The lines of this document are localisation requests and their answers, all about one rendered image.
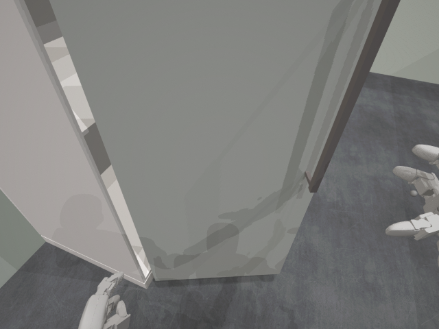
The fridge door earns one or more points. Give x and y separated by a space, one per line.
211 112

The robot left hand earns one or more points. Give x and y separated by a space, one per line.
98 308

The robot right hand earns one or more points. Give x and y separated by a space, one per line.
427 185

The handle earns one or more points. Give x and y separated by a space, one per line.
373 42

